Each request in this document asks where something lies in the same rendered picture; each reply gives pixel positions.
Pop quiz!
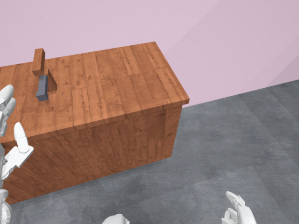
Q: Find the robot right hand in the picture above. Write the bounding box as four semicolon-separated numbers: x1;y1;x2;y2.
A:
221;191;257;224

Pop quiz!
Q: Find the robot left forearm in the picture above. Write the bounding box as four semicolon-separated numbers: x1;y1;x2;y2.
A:
0;189;13;224

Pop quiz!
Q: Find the counter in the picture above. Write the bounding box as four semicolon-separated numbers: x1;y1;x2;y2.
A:
0;42;190;205

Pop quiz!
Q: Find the tap lever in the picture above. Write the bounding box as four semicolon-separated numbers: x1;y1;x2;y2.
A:
36;75;49;102

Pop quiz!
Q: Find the robot left hand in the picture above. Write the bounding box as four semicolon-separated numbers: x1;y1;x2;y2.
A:
0;84;34;189

